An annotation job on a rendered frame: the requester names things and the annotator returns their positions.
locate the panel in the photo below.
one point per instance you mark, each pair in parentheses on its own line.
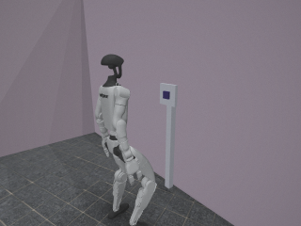
(171,105)

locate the button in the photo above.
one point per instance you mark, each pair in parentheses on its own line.
(166,95)

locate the robot left thigh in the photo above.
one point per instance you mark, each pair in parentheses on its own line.
(121,174)

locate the robot left hand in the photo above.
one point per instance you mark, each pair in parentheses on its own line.
(104,147)

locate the robot right forearm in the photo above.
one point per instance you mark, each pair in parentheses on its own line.
(124,146)

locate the robot right hand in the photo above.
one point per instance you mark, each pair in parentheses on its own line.
(132,167)

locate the robot left forearm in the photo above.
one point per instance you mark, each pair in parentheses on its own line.
(104,131)

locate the left robot upper arm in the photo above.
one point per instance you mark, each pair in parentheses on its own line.
(98,110)

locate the right robot shin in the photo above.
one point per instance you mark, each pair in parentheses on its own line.
(143,198)

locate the right robot upper arm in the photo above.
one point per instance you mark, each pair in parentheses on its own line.
(122,96)

